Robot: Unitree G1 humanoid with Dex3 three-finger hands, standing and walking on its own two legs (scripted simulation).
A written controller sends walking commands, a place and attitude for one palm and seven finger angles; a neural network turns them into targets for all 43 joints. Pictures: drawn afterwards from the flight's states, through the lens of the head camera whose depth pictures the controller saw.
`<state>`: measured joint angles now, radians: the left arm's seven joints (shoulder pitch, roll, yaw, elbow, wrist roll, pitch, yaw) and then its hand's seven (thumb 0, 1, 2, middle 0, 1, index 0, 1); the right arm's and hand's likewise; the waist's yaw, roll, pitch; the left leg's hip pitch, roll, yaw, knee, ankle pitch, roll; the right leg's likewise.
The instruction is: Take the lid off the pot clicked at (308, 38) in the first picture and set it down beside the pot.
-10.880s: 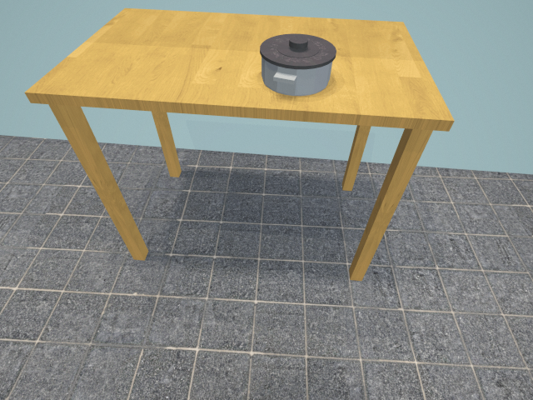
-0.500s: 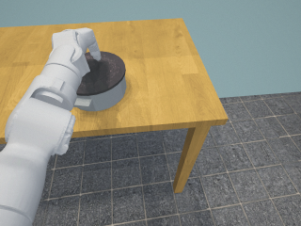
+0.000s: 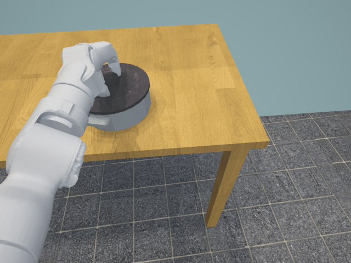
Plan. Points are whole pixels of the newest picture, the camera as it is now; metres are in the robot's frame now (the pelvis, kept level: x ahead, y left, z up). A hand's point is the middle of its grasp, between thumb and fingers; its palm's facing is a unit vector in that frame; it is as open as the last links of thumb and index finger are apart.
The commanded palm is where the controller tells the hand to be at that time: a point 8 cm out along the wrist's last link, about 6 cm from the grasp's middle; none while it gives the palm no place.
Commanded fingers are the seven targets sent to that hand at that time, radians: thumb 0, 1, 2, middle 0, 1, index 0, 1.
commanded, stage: close the fingers and squeeze the knob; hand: left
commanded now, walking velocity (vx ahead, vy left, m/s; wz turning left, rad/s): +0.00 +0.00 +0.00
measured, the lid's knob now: (109, 80) +0.52 +0.14 +0.15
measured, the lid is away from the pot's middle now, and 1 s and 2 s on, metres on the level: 0.00 0.00 0.01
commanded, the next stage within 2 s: lift the lid straight up in 1.10 s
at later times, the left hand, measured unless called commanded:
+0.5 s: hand (99, 77) +0.50 +0.15 +0.18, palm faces -0.39 -0.13 -0.91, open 8.3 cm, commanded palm +0.49 +0.15 +0.23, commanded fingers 0.00 0.33 0.84 -0.70 -1.06 -0.67 -1.04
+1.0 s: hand (100, 78) +0.49 +0.15 +0.18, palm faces -0.40 -0.11 -0.91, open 8.3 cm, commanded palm +0.49 +0.15 +0.23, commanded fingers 0.00 0.57 0.97 -0.96 -1.15 -0.68 -1.05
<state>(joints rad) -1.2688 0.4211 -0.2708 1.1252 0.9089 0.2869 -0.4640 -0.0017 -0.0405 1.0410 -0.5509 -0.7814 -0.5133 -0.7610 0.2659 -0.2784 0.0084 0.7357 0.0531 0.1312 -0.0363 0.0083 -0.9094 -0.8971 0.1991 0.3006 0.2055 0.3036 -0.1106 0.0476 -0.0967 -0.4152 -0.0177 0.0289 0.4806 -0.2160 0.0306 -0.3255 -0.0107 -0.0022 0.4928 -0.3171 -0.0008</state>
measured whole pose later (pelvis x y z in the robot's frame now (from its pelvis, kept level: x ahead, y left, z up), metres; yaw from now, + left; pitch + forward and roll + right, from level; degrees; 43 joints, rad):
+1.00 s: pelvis +0.00 +0.00 +0.00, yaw +0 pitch +10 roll +0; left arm -1.33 0.42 -0.29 1.20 0.92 0.30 -0.47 0.03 0.25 0.82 -0.85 -1.11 -0.50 -0.97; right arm 0.29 -0.28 0.00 0.76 0.05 0.13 -0.04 0.01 -0.91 -0.90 0.20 0.30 0.21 0.30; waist -0.13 0.04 -0.11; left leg -0.45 -0.02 0.03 0.49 -0.22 0.03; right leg -0.36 -0.01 0.00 0.50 -0.32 0.00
